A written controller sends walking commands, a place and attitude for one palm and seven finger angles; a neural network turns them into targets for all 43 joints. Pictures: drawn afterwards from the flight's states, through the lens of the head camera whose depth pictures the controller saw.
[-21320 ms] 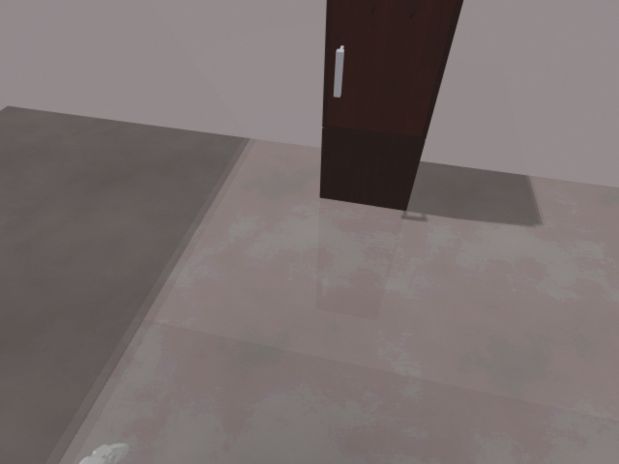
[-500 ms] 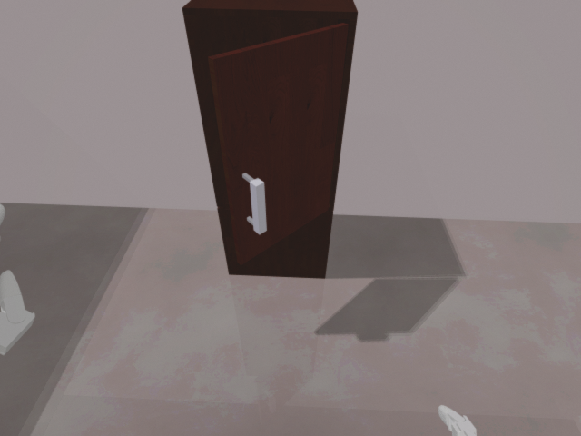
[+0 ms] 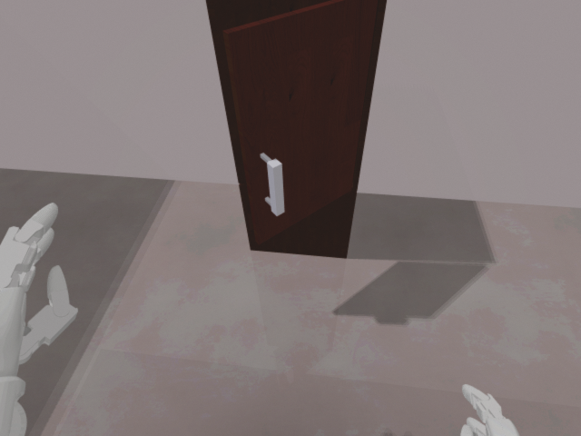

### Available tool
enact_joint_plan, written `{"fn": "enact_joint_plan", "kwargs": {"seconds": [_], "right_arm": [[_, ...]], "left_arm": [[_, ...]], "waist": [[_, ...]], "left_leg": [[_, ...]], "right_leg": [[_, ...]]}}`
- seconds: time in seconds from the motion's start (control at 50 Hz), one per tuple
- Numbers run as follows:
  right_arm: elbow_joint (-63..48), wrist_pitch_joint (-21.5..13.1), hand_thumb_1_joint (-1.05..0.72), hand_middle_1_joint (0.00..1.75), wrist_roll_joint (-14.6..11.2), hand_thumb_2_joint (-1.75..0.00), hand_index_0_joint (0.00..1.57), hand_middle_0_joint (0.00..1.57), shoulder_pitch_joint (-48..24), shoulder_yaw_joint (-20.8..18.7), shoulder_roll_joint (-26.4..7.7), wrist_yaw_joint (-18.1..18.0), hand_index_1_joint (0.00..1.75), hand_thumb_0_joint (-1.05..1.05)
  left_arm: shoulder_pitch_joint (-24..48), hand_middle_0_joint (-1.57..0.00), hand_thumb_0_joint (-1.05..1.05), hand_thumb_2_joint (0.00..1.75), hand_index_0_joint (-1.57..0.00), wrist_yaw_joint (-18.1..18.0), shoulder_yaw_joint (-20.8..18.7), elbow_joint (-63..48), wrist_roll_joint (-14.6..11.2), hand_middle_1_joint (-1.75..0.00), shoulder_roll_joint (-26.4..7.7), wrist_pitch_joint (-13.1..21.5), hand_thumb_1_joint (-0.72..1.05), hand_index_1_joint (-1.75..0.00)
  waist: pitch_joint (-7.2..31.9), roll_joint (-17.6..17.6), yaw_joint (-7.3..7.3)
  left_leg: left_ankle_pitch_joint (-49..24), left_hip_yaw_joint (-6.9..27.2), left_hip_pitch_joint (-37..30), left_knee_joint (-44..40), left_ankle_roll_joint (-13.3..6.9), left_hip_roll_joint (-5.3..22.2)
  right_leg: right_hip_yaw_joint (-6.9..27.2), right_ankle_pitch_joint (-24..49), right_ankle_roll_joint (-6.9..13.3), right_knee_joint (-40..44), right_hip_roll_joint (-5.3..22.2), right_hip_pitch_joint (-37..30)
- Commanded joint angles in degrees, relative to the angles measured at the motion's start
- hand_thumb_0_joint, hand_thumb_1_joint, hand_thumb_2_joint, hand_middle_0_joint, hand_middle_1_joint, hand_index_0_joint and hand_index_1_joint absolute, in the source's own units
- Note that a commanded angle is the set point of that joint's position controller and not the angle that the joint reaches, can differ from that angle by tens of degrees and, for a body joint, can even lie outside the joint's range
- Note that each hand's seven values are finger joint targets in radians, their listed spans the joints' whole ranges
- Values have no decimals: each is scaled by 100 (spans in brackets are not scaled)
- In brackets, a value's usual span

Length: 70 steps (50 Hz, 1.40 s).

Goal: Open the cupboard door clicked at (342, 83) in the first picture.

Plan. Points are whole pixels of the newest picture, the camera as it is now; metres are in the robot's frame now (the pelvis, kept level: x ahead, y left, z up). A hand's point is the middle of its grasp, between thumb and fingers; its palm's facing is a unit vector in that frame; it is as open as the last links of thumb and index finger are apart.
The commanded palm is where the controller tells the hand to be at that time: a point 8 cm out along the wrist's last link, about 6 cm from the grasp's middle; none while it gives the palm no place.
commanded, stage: let the arm hang, fingers relaxed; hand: left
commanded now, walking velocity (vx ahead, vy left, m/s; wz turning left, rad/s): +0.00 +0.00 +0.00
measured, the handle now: (271, 184) +0.70 +0.10 -0.11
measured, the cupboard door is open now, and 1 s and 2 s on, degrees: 45 45 45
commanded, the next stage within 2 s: look to check the result in 1.06 s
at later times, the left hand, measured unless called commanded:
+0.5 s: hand out of the picture -0.02 +0.22 -0.16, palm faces +0.03 -0.97 -0.25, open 7.2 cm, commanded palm none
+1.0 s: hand out of the picture +0.01 +0.19 -0.17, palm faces +0.01 -0.98 -0.19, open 7.3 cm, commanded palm none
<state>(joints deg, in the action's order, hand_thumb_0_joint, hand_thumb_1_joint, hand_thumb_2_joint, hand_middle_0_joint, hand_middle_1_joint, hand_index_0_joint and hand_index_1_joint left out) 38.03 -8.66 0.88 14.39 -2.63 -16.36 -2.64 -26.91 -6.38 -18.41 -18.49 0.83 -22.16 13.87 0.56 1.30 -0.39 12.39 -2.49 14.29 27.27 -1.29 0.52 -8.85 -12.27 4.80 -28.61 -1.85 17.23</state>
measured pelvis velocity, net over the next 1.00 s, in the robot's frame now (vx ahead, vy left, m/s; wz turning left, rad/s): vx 0.01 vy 0.03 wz -0.03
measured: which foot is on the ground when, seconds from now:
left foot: down 0.00-1.00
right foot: down 0.00-1.00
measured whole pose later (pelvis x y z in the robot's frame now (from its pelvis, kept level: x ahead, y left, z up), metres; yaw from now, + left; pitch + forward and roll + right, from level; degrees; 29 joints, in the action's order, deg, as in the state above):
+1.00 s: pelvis +0.01 +0.03 +0.01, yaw -2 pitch -2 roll +1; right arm 66.2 -0.1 1.2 20.3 0.8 -5.8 -2.3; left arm -16.0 -2.1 -0.5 65.8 0.8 -7.0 0.0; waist -1.5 0.6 0.2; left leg 12.2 -3.8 8.6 22.6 -1.7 -1.1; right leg -6.4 -9.6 4.0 -23.0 -1.1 11.9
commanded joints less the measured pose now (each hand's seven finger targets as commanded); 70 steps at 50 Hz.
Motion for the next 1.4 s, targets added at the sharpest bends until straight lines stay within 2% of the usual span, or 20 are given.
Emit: {"fn": "enact_joint_plan", "kwargs": {"seconds": [0.0,0.04,0.06,0.1,0.12,0.14,0.18,0.2,0.24,0.26,0.3,0.36,0.4,0.52,0.66,0.8,0.98,1.08,1.2,1.38], "right_arm": [[47,334,-90,30,5,-90,20,20,-239,-65,-496,248,30,0],[61,508,-90,30,0,-90,20,20,11,20,-372,261,30,0],[106,600,-90,30,14,-90,20,20,62,-12,-447,263,30,0],[271,751,-90,30,48,-90,20,20,-132,-7,-468,242,30,0],[403,799,-90,30,51,-90,20,20,-144,39,-374,237,30,0],[571,836,-90,30,49,-90,20,20,-99,100,-269,235,30,0],[829,820,-90,30,74,-90,20,20,-210,221,-227,230,30,0],[954,818,-90,30,70,-90,20,20,-317,256,-189,209,30,0],[1190,839,-90,30,38,-90,20,20,-277,284,-83,165,30,0],[1284,855,-90,30,54,-90,20,20,-140,254,-44,141,30,0],[1519,890,-90,30,60,-90,20,20,63,243,63,134,30,0],[1780,925,-90,30,50,-90,20,20,325,201,83,127,30,0],[1960,927,-90,30,55,-90,20,20,464,203,105,116,30,0],[2358,917,-90,30,51,-90,20,20,753,236,210,93,30,0],[2590,912,-90,30,46,-90,20,20,956,251,338,74,30,0],[2703,853,-90,30,45,-90,20,20,1036,276,526,45,30,0],[2748,840,-90,30,32,-90,20,20,1074,253,639,21,30,0],[2745,839,-90,30,29,-90,20,20,1081,236,615,24,30,0],[2749,809,-90,30,24,-90,20,20,982,238,563,10,30,0],[2762,797,-90,30,19,-90,20,20,863,234,483,4,30,0]], "left_arm": [[12,-20,0,90,-20,641,1272,2877,149,-30,552,-1280,90,-30],[548,-20,0,90,-20,654,1256,3376,177,-30,110,-1233,90,-30],[803,-20,0,90,-20,633,1255,3665,174,-30,-22,-1224,90,-30],[942,-20,0,90,-20,571,1317,4432,144,-30,-20,-1247,90,-30],[1042,-20,0,90,-20,551,1385,4779,116,-30,12,-1280,90,-30],[1195,-20,0,90,-20,532,1453,5073,84,-30,80,-1315,90,-30],[1262,-20,0,90,-20,521,1564,5613,21,-30,257,-1358,90,-30],[1198,-20,0,90,-20,510,1589,5929,9,-30,265,-1361,90,-30],[1022,-20,0,90,-20,507,1625,6494,-7,-30,309,-1339,90,-30],[978,-20,0,90,-20,485,1566,6638,24,-30,402,-1325,90,-30],[995,-20,0,90,-20,484,1592,6958,2,-30,468,-1324,90,-30],[1085,-20,0,90,-20,485,1617,7324,0,-30,483,-1317,90,-30],[1093,-20,0,90,-20,486,1645,7542,-4,-30,565,-1317,90,-30],[928,-20,0,90,-20,466,1667,8021,-19,-30,594,-1325,90,-30],[785,-20,0,90,-20,430,1679,8223,-26,-30,678,-1332,90,-30],[713,-20,0,90,-20,410,1691,8296,-31,-30,852,-1323,90,-30],[652,-20,0,90,-20,394,1695,8356,-26,-30,968,-1296,90,-30],[660,-20,0,90,-20,392,1692,8343,-25,-30,969,-1278,90,-30],[646,-20,0,90,-20,392,1697,8347,-31,-30,983,-1250,90,-30],[691,-20,0,90,-20,392,1702,8373,-28,-30,937,-1243,90,-30]], "waist": [[743,-208,-48],[730,-1402,94],[559,-1803,135],[239,-1523,68],[213,-1173,87],[193,-829,144],[1,463,26],[-47,808,-50],[-12,913,-72],[13,778,-60],[93,857,-16],[-129,117,40],[-317,-99,62],[-571,-273,49],[-620,-178,43],[-633,20,20],[-719,-22,49],[-660,-169,79],[-559,-7,78],[-595,-102,76]], "left_leg": [[-1185,742,555,330,-241,767],[-545,347,399,743,-56,223],[-123,346,501,829,-14,98],[348,388,522,730,-26,50],[56,417,295,500,-26,73],[-488,489,-23,195,-36,172],[-1152,872,39,-364,-139,556],[-975,932,284,-511,-181,589],[-343,778,334,-637,-108,476],[-206,781,277,-623,-88,462],[227,723,200,-729,-89,426],[467,732,155,-847,-99,440],[528,715,129,-928,-116,445],[515,637,83,-1013,-143,406],[492,587,54,-1017,-156,404],[348,623,155,-1130,-154,448],[185,558,32,-1069,-136,441],[131,536,-85,-1020,-141,436],[-140,537,-232,-1022,-132,473],[-321,534,-323,-1038,-125,515]], "right_leg": [[1130,845,-211,-83,969,-557],[1607,1579,42,343,1456,-735],[1737,1812,189,529,1607,-809],[1719,2229,266,581,1614,-836],[1601,2045,208,561,1539,-735],[1456,1375,79,595,1382,-493],[1135,580,-237,437,884,-505],[1157,450,-280,532,794,-795],[1276,293,-218,825,841,-1072],[1239,257,-197,935,838,-1110],[1256,-82,-144,1126,874,-1112],[1236,-498,-115,1335,870,-927],[1250,-678,-116,1443,873,-759],[1261,-894,-119,1515,871,-565],[1245,-907,-120,1434,842,-448],[1206,-404,-110,1219,818,-620],[1199,-218,-120,1212,821,-547],[1213,-243,-126,1238,829,-521],[1205,135,-116,1169,828,-620],[1170,328,-121,1148,829,-672]]}}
